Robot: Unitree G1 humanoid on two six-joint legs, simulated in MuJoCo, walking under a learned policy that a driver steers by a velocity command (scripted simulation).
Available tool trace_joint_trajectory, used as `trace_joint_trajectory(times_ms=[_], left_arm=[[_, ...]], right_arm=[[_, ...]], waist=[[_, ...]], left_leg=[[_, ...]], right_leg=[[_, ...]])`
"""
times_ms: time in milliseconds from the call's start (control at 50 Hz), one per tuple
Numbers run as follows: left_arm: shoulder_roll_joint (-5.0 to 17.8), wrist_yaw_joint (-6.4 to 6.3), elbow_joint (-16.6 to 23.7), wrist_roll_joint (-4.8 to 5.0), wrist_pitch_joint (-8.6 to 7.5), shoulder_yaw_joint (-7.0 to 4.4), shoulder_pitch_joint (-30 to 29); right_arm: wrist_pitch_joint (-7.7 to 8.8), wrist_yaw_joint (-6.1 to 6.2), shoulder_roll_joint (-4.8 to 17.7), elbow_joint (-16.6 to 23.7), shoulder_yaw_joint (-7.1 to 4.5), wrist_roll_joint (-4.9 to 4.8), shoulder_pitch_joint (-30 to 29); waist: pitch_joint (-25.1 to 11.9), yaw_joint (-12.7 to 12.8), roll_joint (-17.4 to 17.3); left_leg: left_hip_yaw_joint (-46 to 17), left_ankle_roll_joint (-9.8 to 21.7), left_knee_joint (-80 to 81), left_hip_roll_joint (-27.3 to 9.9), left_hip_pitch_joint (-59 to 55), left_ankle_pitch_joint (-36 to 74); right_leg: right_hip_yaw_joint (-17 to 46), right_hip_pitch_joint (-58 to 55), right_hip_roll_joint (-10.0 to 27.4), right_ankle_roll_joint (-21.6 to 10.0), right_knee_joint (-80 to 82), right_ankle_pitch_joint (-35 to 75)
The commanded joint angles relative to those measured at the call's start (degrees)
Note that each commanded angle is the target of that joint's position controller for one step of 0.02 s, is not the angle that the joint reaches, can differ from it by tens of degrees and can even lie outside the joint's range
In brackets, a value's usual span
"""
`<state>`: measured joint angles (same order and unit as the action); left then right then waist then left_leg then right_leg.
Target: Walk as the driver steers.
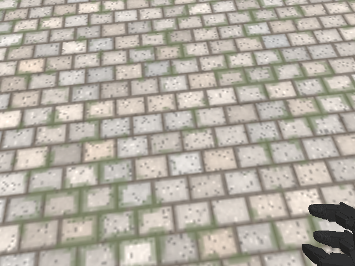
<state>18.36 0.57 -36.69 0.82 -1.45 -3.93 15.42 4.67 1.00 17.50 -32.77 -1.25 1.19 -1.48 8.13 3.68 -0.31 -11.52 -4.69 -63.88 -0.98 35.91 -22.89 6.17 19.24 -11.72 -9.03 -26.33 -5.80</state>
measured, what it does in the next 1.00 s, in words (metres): walks ahead, turning right: left foot, then right foot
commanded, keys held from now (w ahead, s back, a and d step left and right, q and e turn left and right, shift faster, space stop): e+shift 0.08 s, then shift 0.28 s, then w+shift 0.20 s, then shift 0.38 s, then w+shift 0.06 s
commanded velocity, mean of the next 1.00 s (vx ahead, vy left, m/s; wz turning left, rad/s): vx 0.25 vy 0.00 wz -0.30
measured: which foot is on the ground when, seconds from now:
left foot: up 0.00-0.20, down 0.22-0.56, up 0.58-0.88, down 0.90-1.00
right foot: down 0.00-0.22, up 0.24-0.54, down 0.56-0.90, up 0.92-1.00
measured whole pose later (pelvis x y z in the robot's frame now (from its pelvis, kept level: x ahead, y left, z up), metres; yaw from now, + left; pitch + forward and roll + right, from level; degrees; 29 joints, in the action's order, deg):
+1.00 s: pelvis +0.32 +0.05 +0.00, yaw -17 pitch +2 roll +0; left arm 16.7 -0.3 -46.7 0.9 -1.6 -1.3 21.3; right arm 3.0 -1.7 14.5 -38.3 -1.4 -0.3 4.9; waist 1.9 3.1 0.1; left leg 1.5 2.2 -30.3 0.9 24.8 -8.0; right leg 3.3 16.0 0.0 1.5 -58.8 -32.1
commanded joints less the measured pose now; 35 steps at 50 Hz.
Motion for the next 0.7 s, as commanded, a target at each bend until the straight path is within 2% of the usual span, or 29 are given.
trace_joint_trajectory(times_ms=[20,60,100,160,200,220,240,260,280,300,320,340,360,380,400,420,440,480,500,520,540,560,580,600,620,640,680,700], left_arm=[[10.18,-2.54,4.91,0.72,1.39,-3.29,-3.31],[9.83,-3.57,5.22,1.22,2.99,-3.26,-3.54],[8.83,-4.06,5.42,0.91,3.72,-2.93,-3.44],[5.99,-3.94,5.3,-0.09,3.74,-1.98,-2.48],[4.69,-3.65,5.57,-0.29,3.52,-1.29,-4.18],[3.55,-3.28,5.52,-0.43,3.35,-0.75,-4.03],[0.78,-2.86,5.36,-1.34,3.08,0.2,-0.45],[3.28,-2.6,5.67,-0.38,3.16,-0.16,4.41],[8.41,-2.48,4.31,-0.7,3.21,-1.29,5.62],[11.11,-2.54,3.43,-0.57,3.93,-2.07,0.34],[10.15,-2.8,3.08,-0.54,4.81,-2.0,-2.26],[8.98,-2.9,3.38,-0.59,5.37,-1.62,-3.26],[7.04,-2.6,3.62,-0.28,5.47,-0.95,-3.71],[4.22,-2.16,3.45,-0.53,5.18,0.17,-2.45],[2.19,-1.61,3.12,-0.74,4.68,0.96,-1.28],[2.54,-1.15,3.0,-0.67,4.04,1.01,-1.01],[3.17,-0.78,2.91,-0.53,3.29,1.0,-1.49],[4.13,-0.52,1.71,-0.44,1.91,0.89,-0.71],[4.23,-0.56,0.22,-0.65,1.37,0.82,1.73],[3.92,-0.67,-1.7,-1.21,0.86,0.95,4.93],[3.94,-0.91,-3.58,-2.04,0.31,1.02,8.85],[4.97,-1.3,-4.7,-1.62,-0.5,0.61,12.98],[9.89,-0.95,-3.04,-1.46,-1.15,-0.66,10.55],[9.73,-1.27,-2.6,-2.18,-2.29,-0.89,8.5],[7.29,-1.49,-2.43,-1.96,-3.0,-0.22,5.39],[5.34,-1.46,-2.32,-1.69,-3.23,0.39,4.5],[5.05,-1.41,-2.67,-1.53,-2.59,0.8,3.98],[4.93,-1.49,-3.14,-1.41,-2.13,0.88,4.15]], right_arm=[[-1.11,0.5,4.03,0.71,-1.44,-0.07,6.55],[-1.35,0.29,4.16,1.06,-1.5,-0.54,3.6],[-1.27,-0.03,4.46,1.22,-1.62,-0.73,1.41],[-0.3,-0.62,5.7,0.5,-2.32,-0.51,0.88],[0.63,-0.81,6.02,-0.38,-2.92,-0.43,3.01],[1.09,-0.78,6.05,-0.83,-3.03,-0.17,4.55],[1.05,-0.46,7.75,-0.08,-3.07,0.69,4.35],[0.24,-0.33,9.15,-1.04,-3.34,2.34,7.73],[-0.36,-0.45,8.14,-1.23,-3.61,0.49,8.91],[-0.83,-0.42,5.8,-0.83,-2.99,-0.49,9.27],[-1.56,-0.36,5.34,-0.93,-2.63,-0.64,9.31],[-2.12,-0.28,5.32,-0.88,-2.37,-1.02,8.43],[-2.72,-0.18,5.61,-1.2,-2.25,-0.84,7.3],[-3.06,-0.28,4.56,-1.87,-1.86,-0.49,7.73],[-3.6,-0.39,5.35,-2.52,-2.26,-0.89,8.68],[-4.19,-0.24,7.52,-2.6,-3.06,-1.57,9.49],[-4.48,-0.03,8.73,-2.52,-3.5,-1.95,10.02],[-4.27,0.0,9.9,-2.83,-4.02,-2.38,11.97],[-4.21,0.02,9.93,-2.81,-4.09,-2.72,12.05],[-4.14,0.08,9.35,-2.33,-4.0,-2.8,11.03],[-3.72,0.07,7.28,-1.17,-3.53,-2.55,8.97],[-2.88,-0.34,2.05,0.29,-2.11,-2.69,6.65],[-1.15,-0.98,0.72,2.41,-1.67,-3.0,5.85],[0.23,-1.18,3.99,2.17,-2.65,-3.57,6.02],[0.68,-1.6,5.23,1.21,-3.12,-3.41,8.21],[0.75,-1.84,5.42,-0.05,-3.22,-2.27,9.03],[0.62,-2.47,4.66,-0.82,-3.11,-0.7,8.44],[0.44,-2.88,2.99,-0.94,-2.54,-0.7,7.84]], waist=[[-15.93,-4.91,-1.06],[-17.15,-3.58,2.2],[-16.55,-2.34,5.28],[-15.07,-0.7,8.54],[-13.9,-2.2,9.32],[-14.24,-2.91,7.24],[-16.49,-0.8,-2.12],[-17.46,0.96,-14.88],[-19.53,-0.06,-13.05],[-17.92,-2.89,-6.49],[-16.75,-3.25,-2.94],[-14.7,-3.35,-2.18],[-12.68,-2.48,-3.02],[-14.24,-1.67,-4.12],[-14.71,-1.82,-8.25],[-14.19,-2.47,-11.58],[-13.74,-2.93,-12.72],[-12.54,-3.2,-11.91],[-11.76,-2.02,-10.96],[-10.16,-0.24,-10.05],[-8.86,1.86,-7.72],[-9.42,3.44,3.58],[-6.51,2.14,10.75],[-3.37,0.9,6.93],[-1.25,-1.51,6.45],[-2.05,-1.76,6.11],[-3.01,-1.67,5.91],[-3.8,-1.54,5.74]], left_leg=[[4.61,-2.25,11.15,4.01,-7.18,9.65],[4.3,-2.22,18.09,5.7,-8.75,16.0],[3.85,-1.81,23.92,6.07,-9.29,19.17],[2.72,-0.41,30.16,4.71,-10.69,20.19],[2.89,2.02,36.82,3.25,-14.44,22.92],[2.44,4.22,41.7,0.63,-20.46,30.64],[-6.85,8.91,40.94,-8.8,-29.67,47.73],[-23.01,21.11,41.21,-20.97,-37.38,61.13],[-30.68,23.87,41.62,-23.45,-36.79,49.91],[-24.22,21.43,40.86,-18.99,-34.67,41.65],[-18.85,18.5,41.09,-15.64,-32.27,34.38],[-16.23,17.35,42.18,-14.03,-29.09,28.98],[-12.9,15.95,43.78,-11.56,-25.52,24.21],[-8.72,13.47,46.1,-7.7,-23.77,10.36],[-6.25,12.47,48.54,-5.06,-22.14,0.5],[-6.36,13.09,50.92,-5.04,-20.14,-4.76],[-7.5,13.71,52.38,-6.15,-18.64,-8.15],[-8.85,14.09,53.78,-8.18,-16.78,-11.68],[-8.02,13.31,53.62,-7.95,-14.64,-13.24],[-5.59,11.45,52.62,-6.2,-10.74,-13.59],[-1.95,8.19,48.07,-3.26,-4.34,-11.34],[3.57,5.91,29.14,0.37,6.93,-8.64],[9.11,5.0,16.88,2.94,19.25,-2.78],[4.53,5.97,11.06,-0.33,19.92,-0.42],[4.3,6.03,9.75,-1.46,20.54,3.96],[5.38,5.41,9.72,-2.25,18.91,6.54],[8.96,3.49,11.42,-2.48,12.99,11.47],[10.89,2.74,13.85,-1.98,8.25,14.12]], right_leg=[[14.56,-3.91,11.49,-5.09,2.68,34.96],[15.23,-4.13,9.81,-1.46,1.21,27.02],[16.68,-5.07,9.76,0.25,0.32,19.0],[20.58,-8.39,11.79,0.46,-3.05,12.83],[22.1,-9.55,12.36,1.02,-7.13,11.06],[20.36,-8.01,10.6,2.51,-11.39,5.44],[14.72,-2.0,5.33,5.11,-22.48,-15.26],[8.99,8.72,-0.51,9.44,-32.84,-37.57],[7.65,11.51,3.83,12.23,-41.05,-35.13],[7.25,11.59,4.97,13.39,-45.16,-30.93],[5.98,11.73,5.28,14.0,-47.14,-27.65],[5.67,11.64,5.8,14.29,-47.05,-25.68],[4.34,9.95,6.79,14.09,-43.1,-24.29],[0.89,6.56,8.18,13.8,-36.04,-22.03],[-4.03,3.62,7.49,13.91,-30.61,-22.85],[-6.72,1.0,7.32,13.39,-26.53,-24.34],[-7.05,-1.76,8.06,12.08,-21.57,-24.59],[-7.43,-7.04,9.0,8.54,-10.52,-21.78],[-8.86,-11.2,8.88,6.68,-4.33,-16.96],[-10.75,-16.4,8.2,5.1,1.78,-12.21],[-9.7,-22.81,8.96,3.55,5.2,-11.8],[5.28,-30.49,19.95,0.83,9.28,-21.03],[28.72,-28.1,33.27,-5.9,16.15,-37.68],[32.55,-23.18,35.25,-8.94,18.98,-38.23],[27.11,-23.08,32.74,-7.48,18.21,-30.3],[20.62,-24.0,29.55,-5.42,17.09,-19.79],[9.97,-21.41,25.22,-2.84,15.87,3.63],[5.12,-18.65,23.04,-1.84,14.86,12.33]])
